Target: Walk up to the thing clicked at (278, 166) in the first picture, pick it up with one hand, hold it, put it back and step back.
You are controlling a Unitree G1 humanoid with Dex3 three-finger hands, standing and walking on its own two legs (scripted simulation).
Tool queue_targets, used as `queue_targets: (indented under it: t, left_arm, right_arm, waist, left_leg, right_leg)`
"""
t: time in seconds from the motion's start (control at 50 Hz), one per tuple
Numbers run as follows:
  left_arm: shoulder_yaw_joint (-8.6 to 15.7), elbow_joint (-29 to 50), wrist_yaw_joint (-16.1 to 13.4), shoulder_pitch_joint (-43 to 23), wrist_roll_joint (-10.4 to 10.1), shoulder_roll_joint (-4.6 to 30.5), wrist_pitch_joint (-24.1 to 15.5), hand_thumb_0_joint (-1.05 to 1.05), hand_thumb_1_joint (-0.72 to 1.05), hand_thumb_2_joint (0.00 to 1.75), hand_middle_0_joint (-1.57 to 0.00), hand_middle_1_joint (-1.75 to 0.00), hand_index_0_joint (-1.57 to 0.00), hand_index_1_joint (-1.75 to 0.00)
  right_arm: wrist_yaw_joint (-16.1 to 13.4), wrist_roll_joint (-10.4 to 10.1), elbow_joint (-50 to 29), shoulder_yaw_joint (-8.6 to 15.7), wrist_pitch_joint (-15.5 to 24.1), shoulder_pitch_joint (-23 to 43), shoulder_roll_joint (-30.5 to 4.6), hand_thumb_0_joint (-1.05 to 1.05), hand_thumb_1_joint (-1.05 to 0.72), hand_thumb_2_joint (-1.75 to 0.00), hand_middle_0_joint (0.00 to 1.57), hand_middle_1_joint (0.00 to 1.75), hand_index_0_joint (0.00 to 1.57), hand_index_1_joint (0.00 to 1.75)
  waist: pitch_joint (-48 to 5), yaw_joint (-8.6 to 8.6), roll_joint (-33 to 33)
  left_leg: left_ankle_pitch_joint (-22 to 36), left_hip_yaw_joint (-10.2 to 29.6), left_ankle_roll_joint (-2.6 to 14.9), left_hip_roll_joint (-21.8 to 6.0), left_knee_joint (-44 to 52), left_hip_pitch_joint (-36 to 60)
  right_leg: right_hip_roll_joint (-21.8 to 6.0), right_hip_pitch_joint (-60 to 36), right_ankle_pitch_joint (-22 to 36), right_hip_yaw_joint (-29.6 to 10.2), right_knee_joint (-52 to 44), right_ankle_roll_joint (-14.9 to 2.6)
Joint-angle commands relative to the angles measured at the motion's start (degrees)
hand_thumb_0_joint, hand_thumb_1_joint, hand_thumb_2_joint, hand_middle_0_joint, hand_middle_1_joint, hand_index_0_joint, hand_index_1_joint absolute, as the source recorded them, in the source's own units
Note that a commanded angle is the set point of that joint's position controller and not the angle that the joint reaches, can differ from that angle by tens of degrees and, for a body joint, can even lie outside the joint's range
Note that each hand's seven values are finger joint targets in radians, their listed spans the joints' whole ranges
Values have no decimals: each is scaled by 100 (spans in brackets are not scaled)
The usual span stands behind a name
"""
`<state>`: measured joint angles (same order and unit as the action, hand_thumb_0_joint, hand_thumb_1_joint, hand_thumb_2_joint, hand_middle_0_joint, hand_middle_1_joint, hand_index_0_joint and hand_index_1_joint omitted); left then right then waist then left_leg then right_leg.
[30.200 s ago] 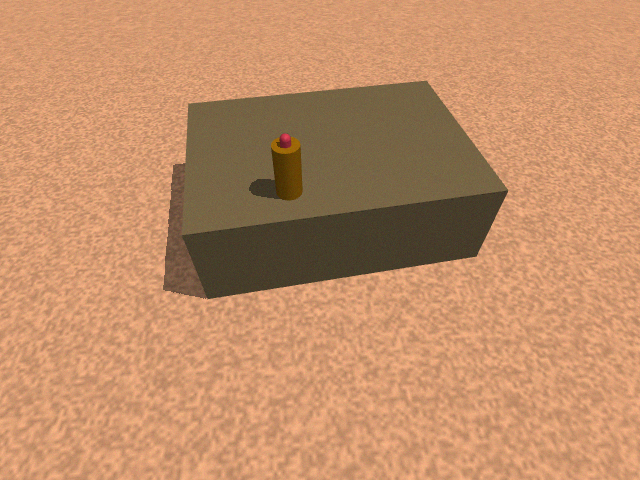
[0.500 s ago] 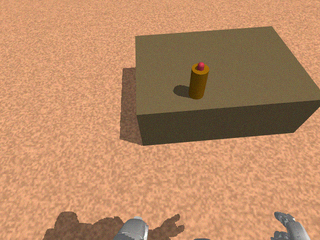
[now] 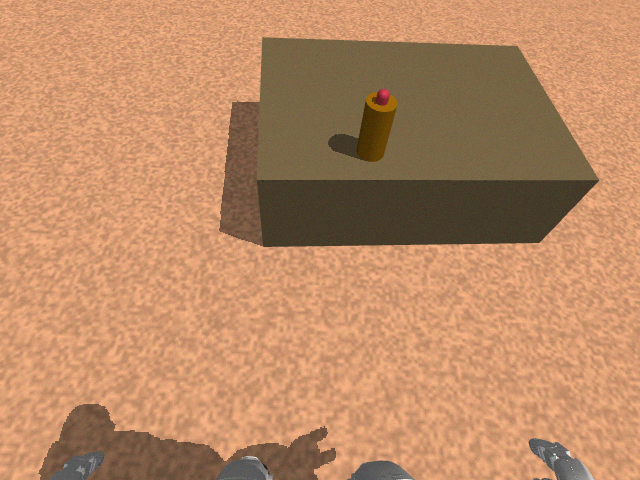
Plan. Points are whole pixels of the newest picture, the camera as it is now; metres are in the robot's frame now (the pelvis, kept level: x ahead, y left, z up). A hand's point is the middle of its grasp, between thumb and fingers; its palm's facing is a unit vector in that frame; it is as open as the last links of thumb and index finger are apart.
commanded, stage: step back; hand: right
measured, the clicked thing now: (376, 123) +1.05 -0.16 -0.29
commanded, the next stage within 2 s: stand in 1.24 s
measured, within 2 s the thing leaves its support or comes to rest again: neither
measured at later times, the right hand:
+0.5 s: hand out of the picture -0.01 -0.27 -0.16, palm faces -0.10 +0.93 -0.35, open 7.4 cm
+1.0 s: hand out of the picture +0.06 -0.27 -0.16, palm faces -0.14 +0.92 -0.37, open 7.4 cm
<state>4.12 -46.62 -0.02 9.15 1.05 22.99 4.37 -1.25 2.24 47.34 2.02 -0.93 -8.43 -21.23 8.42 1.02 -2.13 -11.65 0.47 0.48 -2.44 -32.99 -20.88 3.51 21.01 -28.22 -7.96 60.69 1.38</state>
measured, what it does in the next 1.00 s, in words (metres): steps on the spot: right foot, then left foot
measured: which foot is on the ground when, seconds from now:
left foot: down 0.00-0.12, up 0.14-0.38, down 0.40-0.72, up 0.74-0.96, down 0.98-1.00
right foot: up 0.00-0.06, down 0.08-1.00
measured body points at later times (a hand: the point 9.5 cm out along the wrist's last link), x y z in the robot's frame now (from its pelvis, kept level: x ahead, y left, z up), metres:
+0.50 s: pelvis -0.08 -0.02 +0.00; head -0.06 -0.02 +0.45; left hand -0.03 +0.32 -0.12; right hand -0.01 -0.32 -0.13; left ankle -0.08 +0.11 -0.73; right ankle -0.08 -0.15 -0.71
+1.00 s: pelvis -0.04 -0.01 +0.00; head -0.02 -0.02 +0.44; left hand +0.01 +0.30 -0.12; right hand +0.07 -0.32 -0.13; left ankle -0.02 +0.12 -0.73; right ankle -0.02 -0.14 -0.73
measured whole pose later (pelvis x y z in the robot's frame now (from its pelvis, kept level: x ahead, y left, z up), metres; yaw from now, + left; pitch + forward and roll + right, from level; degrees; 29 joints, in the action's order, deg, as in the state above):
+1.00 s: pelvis -0.04 -0.01 +0.00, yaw +6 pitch -3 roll +0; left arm 2.3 -56.6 0.0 8.0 1.2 20.0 -1.6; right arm 0.0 1.6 58.1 2.8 0.1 -10.3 -22.0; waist 5.3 1.3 1.1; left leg -15.6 1.3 -0.6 -0.8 -34.2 -16.1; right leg -4.0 14.1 -19.2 4.5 36.2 0.8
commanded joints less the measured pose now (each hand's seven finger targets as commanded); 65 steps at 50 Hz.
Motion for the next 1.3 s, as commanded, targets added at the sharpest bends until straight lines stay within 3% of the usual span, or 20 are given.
queue_targets:
  t: [0.0,0.06,0.1,0.12,0.18,0.3,0.38,0.4,0.44,0.46,0.52,0.64,0.66,0.7,0.74,0.92,0.98,1.04,1.12,1.28]
  left_arm:
    - [199,188,-87,273,0,871,-416,0,90,90,-20,-30,-20,-30]
    - [322,-378,-135,810,121,1070,-527,0,90,90,-20,-30,-20,-30]
    - [533,-131,-132,278,195,2005,-516,0,90,90,-20,-30,-20,-30]
    - [530,48,-142,-213,210,2196,-503,0,90,90,-20,-30,-20,-30]
    - [335,22,-165,-597,148,1386,-595,0,90,90,-20,-30,-20,-30]
    - [446,-263,-129,393,190,1498,-656,0,90,90,-20,-30,-20,-30]
    - [300,-168,-64,46,83,1360,-536,0,90,90,-20,-30,-20,-30]
    - [177,-135,-64,107,91,1070,-525,0,90,90,-20,-30,-20,-30]
    - [182,-99,-96,-318,-12,1009,-524,0,90,90,-20,-30,-20,-30]
    - [247,-136,-107,-463,50,1332,-556,0,90,90,-20,-30,-20,-30]
    - [194,-328,-1,30,15,1131,-636,0,90,90,-20,-30,-20,-30]
    - [193,-693,-64,485,28,776,-781,0,90,90,-20,-30,-20,-30]
    - [241,-826,-115,716,51,906,-816,0,90,90,-20,-30,-20,-30]
    - [408,-705,-177,576,176,1606,-848,0,90,90,-20,-30,-20,-30]
    - [392,-484,-130,-177,146,1635,-821,0,90,90,-20,-30,-20,-30]
    - [215,-558,-121,-443,6,1252,-775,0,90,90,-20,-30,-20,-30]
    - [87,-488,-106,-414,-67,991,-660,0,90,90,-20,-30,-20,-30]
    - [58,-742,-121,-283,-115,962,-547,0,90,90,-20,-30,-20,-30]
    - [57,-969,-113,-159,-78,1112,-665,0,90,90,-20,-30,-20,-30]
    - [-148,-1260,-68,-387,-110,936,-683,0,90,90,-20,-30,-20,-30]
  right_arm:
    - [-2,3,-278,470,-28,-29,-1538,0,-90,-90,20,30,20,30]
    - [73,-60,-240,369,-159,121,-1338,0,-90,-90,20,30,20,30]
    - [10,-111,-455,297,-133,358,-1032,0,-90,-90,20,30,20,30]
    - [-21,-105,-312,447,-146,386,-1362,0,-90,-90,20,30,20,30]
    - [62,-179,48,386,-87,96,-1318,0,-90,-90,20,30,20,30]
    - [165,-26,65,305,77,251,-1119,0,-90,-90,20,30,20,30]
    - [164,-6,445,394,235,-365,-1049,0,-90,-90,20,30,20,30]
    - [132,36,552,490,262,-579,-1189,0,-90,-90,20,30,20,30]
    - [132,55,499,653,279,-695,-2092,0,-90,-90,20,30,20,30]
    - [158,-5,481,707,264,-521,-2183,0,-90,-90,20,30,20,30]
    - [164,26,342,485,284,-112,-1448,0,-90,-90,20,30,20,30]
    - [189,-99,339,406,159,153,-1264,0,-90,-90,20,30,20,30]
    - [172,-150,295,306,131,181,-960,0,-90,-90,20,30,20,30]
    - [89,-179,191,148,130,-11,-559,0,-90,-90,20,30,20,30]
    - [36,-127,529,349,90,-400,-1158,0,-90,-90,20,30,20,30]
    - [100,-69,829,284,173,-401,-903,0,-90,-90,20,30,20,30]
    - [41,-23,960,387,214,-417,-1177,0,-90,-90,20,30,20,30]
    - [54,-83,773,376,210,466,-1622,0,-90,-90,20,30,20,30]
    - [48,-107,837,185,208,748,-1079,0,-90,-90,20,30,20,30]
    - [86,-194,1159,159,331,580,-1137,0,-90,-90,20,30,20,30]
  waist:
    - [-1535,-224,1587]
    - [-1432,62,863]
    - [-863,193,-820]
    - [-343,220,-1113]
    - [-83,-200,-381]
    - [-524,399,-1048]
    - [-835,-13,-734]
    - [-1054,-113,-237]
    - [-873,-307,1268]
    - [-463,-330,1182]
    - [-215,-28,921]
    - [-743,215,1136]
    - [-918,341,754]
    - [-946,311,-662]
    - [-515,58,-225]
    - [-858,-67,-753]
    - [-1127,-127,-5]
    - [-1037,79,932]
    - [-1072,134,594]
    - [-1485,-85,368]
  left_leg:
    - [685,970,1150,-1017,367,1755]
    - [103,478,691,-519,-623,372]
    - [-2123,728,-2,483,-1852,-944]
    - [-2131,917,-112,213,-2515,-391]
    - [-1274,845,-106,587,-2816,-790]
    - [-1707,384,-212,300,-1091,-978]
    - [-836,-210,-45,543,1256,983]
    - [-491,338,55,290,1305,1830]
    - [-2166,3245,1190,-1526,1886,1566]
    - [-2813,3434,1563,-1800,2093,803]
    - [-1629,1919,1054,-973,1727,1054]
    - [-103,896,668,-572,544,278]
    - [-179,731,446,-344,-20,-52]
    - [-2051,545,34,703,-1464,-1197]
    - [-2284,717,-4,153,-2032,-384]
    - [-834,-193,-65,205,1,544]
    - [1281,419,156,-217,724,1475]
    - [257,1607,1079,-1349,1133,131]
    - [963,576,243,-467,512,460]
    - [2265,543,154,-586,889,1622]
  right_leg:
    - [-326,-202,38,572,-2714,7]
    - [-291,-1614,1275,507,-4185,-226]
    - [-2354,-304,-257,-2110,-4509,-1275]
    - [-2804,909,-762,-2748,-4775,-1666]
    - [-1663,-58,1559,-595,-3938,-1123]
    - [-1663,-1575,480,-734,-3856,-1166]
    - [-1506,-876,1448,-188,-3053,-934]
    - [-1348,-322,1789,41,-2331,-715]
    - [-417,1053,-496,861,-827,-284]
    - [-650,764,-594,525,-520,-319]
    - [-690,842,-32,657,-1198,-307]
    - [-233,-1347,1412,1292,-3528,-241]
    - [-380,-1953,1747,1000,-3756,-251]
    - [-2307,-2155,692,-1782,-4692,-918]
    - [-2756,-683,-49,-2022,-4676,-1577]
    - [-1736,-954,3631,367,-3336,-937]
    - [-1206,-373,2952,717,-2477,-422]
    - [-532,-1168,194,968,-2233,-260]
    - [-980,-1294,2450,392,-3311,-364]
    - [-1040,-1528,3320,541,-3659,-236]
